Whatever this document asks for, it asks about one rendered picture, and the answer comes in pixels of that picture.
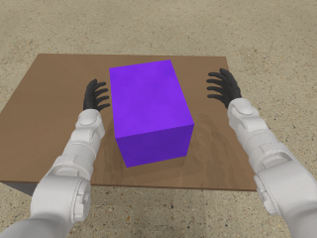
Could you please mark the robot left hand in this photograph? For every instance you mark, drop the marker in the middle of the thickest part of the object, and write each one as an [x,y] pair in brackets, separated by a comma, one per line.
[90,97]

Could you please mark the robot left upper arm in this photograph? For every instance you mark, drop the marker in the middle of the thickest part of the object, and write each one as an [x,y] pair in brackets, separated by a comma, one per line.
[59,203]

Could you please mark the robot right upper arm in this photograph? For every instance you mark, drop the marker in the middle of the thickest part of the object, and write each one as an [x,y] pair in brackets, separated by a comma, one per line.
[285,190]

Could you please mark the robot right hand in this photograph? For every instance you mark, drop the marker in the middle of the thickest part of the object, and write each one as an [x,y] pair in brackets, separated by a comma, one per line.
[229,87]

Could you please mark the carton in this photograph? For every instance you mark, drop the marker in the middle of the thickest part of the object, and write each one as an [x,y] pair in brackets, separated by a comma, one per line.
[152,121]

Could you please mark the robot left forearm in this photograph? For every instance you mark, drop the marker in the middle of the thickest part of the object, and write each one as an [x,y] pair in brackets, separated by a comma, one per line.
[81,150]

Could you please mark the table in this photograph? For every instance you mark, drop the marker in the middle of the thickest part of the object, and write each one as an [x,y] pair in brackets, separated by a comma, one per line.
[37,122]

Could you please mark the robot right forearm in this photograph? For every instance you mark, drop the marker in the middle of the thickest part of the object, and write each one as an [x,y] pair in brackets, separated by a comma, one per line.
[263,149]

